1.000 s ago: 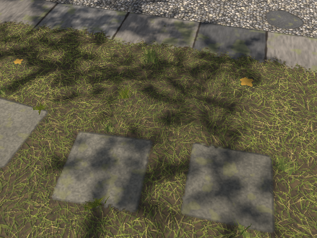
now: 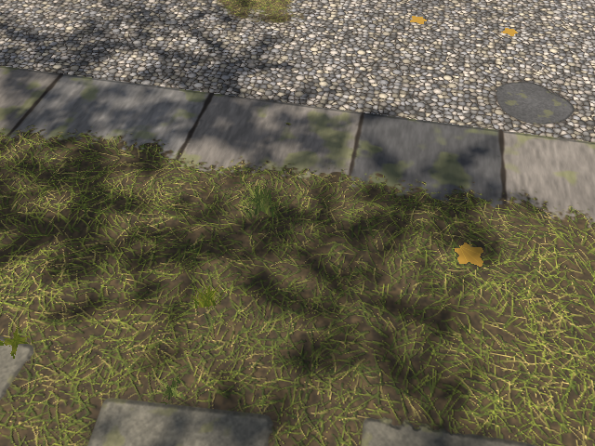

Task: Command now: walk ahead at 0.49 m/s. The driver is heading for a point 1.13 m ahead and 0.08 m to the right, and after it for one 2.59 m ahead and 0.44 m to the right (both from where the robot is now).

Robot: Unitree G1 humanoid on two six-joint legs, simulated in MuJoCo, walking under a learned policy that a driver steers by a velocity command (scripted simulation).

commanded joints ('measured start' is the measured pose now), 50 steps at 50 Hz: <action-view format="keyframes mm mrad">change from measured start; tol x32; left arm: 1 17 46 14 -44 10 -1 3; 50 129 81 36 19 -8 -9 -6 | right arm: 1 -33 -138 -22 -56 3 -14 -21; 50 -145 -100 -40 -128 -5 -3 3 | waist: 1 40 67 58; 17 155 -193 -378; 50 44 131 -36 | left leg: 1 -88 282 -204 -189 89 167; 14 166 288 -128 208 477 60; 18 -640 113 -189 1075 -343 -13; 39 -532 176 -75 253 116 -18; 43 128 168 -92 252 83 81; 45 577 494 -818 33 -146 272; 50 -25 332 -326 -103 14 139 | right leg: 1 -25 -33 4 -156 167 22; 12 80 65 -55 -601 98 -21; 15 697 -4 42 -609 99 -134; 17 1097 -263 679 -802 -125 -288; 23 528 -83 145 -950 183 -187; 42 742 -77 -35 -650 640 -94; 45 10 194 46 197 -397 11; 50 90 -15 21 74 -103 -19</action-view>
